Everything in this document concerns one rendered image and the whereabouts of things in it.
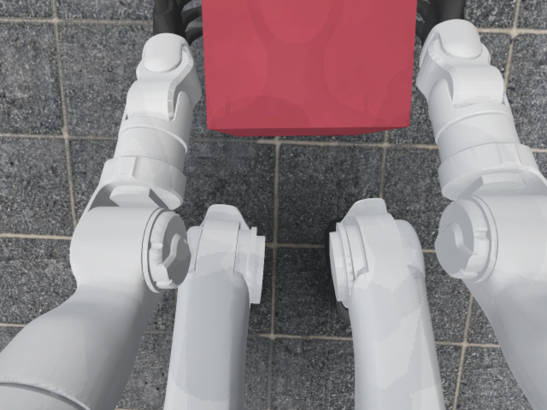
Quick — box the left robot forearm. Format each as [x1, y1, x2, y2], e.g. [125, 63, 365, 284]
[70, 33, 203, 274]

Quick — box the carton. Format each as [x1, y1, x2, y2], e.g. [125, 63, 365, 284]
[202, 0, 417, 137]

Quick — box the right robot hand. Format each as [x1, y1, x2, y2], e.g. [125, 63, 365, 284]
[415, 0, 466, 48]

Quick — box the right robot forearm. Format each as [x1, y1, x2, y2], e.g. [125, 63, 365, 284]
[416, 19, 547, 201]

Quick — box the left robot hand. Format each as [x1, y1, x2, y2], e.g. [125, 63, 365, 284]
[152, 0, 203, 46]

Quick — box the left robot shin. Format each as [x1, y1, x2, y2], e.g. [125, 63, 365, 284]
[178, 204, 250, 288]

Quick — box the right robot upper arm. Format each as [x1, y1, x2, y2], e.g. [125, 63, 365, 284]
[434, 195, 547, 410]

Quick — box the robot left thigh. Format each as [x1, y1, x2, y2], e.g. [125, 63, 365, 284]
[163, 219, 265, 410]

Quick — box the left robot upper arm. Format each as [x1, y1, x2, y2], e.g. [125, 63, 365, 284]
[0, 207, 191, 410]

